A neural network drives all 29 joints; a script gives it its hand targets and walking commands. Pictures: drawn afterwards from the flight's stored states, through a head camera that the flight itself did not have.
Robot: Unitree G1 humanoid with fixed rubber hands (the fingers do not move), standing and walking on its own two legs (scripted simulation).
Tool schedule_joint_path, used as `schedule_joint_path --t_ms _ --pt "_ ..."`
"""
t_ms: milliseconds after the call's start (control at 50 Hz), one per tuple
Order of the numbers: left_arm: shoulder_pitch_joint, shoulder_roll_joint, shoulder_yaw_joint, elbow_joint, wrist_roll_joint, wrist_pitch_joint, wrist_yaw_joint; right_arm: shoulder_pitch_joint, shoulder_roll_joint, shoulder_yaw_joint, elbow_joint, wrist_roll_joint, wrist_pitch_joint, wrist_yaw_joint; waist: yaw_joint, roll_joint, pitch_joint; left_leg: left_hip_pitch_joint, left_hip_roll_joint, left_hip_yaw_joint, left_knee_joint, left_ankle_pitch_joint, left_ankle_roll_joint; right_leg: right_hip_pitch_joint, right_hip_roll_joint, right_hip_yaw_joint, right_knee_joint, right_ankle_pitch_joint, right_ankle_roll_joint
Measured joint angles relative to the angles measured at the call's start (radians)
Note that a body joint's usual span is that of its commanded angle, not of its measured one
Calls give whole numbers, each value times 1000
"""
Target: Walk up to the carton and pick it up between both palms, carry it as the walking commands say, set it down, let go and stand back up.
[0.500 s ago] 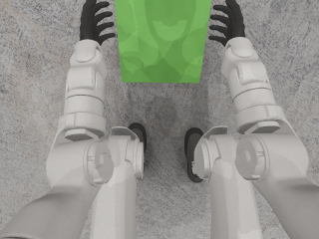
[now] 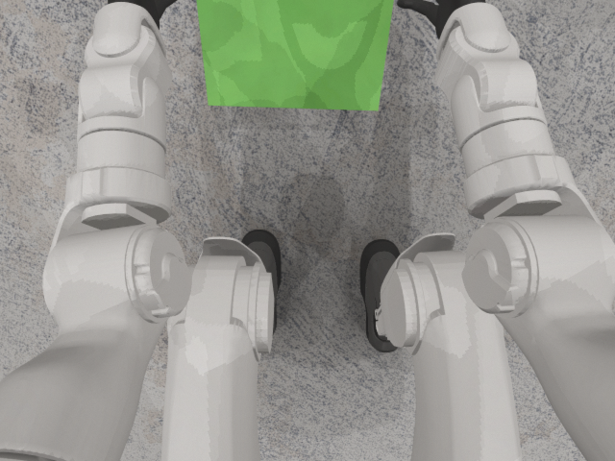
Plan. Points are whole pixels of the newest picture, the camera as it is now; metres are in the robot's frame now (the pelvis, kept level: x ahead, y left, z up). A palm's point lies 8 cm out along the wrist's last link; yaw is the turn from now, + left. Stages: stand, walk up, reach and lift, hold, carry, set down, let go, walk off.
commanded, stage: set down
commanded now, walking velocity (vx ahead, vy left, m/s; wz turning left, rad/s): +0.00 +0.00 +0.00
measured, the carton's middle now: out of the picture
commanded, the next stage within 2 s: none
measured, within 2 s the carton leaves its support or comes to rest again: rests again in 1.56 s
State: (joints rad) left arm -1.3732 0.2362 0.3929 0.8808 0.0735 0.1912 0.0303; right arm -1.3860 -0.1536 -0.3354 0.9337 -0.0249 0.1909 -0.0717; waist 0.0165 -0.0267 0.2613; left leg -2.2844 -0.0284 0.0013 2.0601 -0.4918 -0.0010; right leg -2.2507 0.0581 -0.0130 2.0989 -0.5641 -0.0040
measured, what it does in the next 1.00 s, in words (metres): stands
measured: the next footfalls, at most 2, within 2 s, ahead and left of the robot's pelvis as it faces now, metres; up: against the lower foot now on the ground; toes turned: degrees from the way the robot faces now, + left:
none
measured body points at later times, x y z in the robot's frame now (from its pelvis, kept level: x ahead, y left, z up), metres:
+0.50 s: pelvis +0.02 +0.00 -0.01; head +0.39 +0.01 +0.24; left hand +0.57 +0.19 -0.18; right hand +0.58 -0.11 -0.19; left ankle +0.13 +0.11 -0.36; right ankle +0.11 -0.11 -0.36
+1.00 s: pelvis +0.02 +0.00 -0.01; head +0.40 +0.01 +0.23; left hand +0.58 +0.20 -0.18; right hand +0.58 -0.12 -0.19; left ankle +0.13 +0.11 -0.36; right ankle +0.11 -0.11 -0.36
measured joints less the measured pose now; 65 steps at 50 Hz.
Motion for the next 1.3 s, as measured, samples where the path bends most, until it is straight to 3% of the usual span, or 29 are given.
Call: schedule_joint_path --t_ms 120,480,820,1300 --pt "-12 13 9 0 1 -2 -25 -25 8 -33 0 -40 -1 11 0 0 2 -11 0 1 12 -20 5 -5 0 0 6 -21 1" --pt "-22 14 11 1 1 -18 -21 -28 13 -51 0 -44 -39 19 0 1 2 -22 -2 1 38 -52 -2 -17 0 0 36 -56 2" --pt "-22 14 36 4 9 -25 -56 -29 21 -81 0 -89 -56 40 0 4 2 -26 -2 1 42 -54 1 -19 0 0 38 -57 2" --pt "-22 14 45 8 26 -64 -66 -30 23 -102 0 -126 -78 64 0 7 3 -26 -2 1 42 -75 0 -19 0 0 38 -78 2"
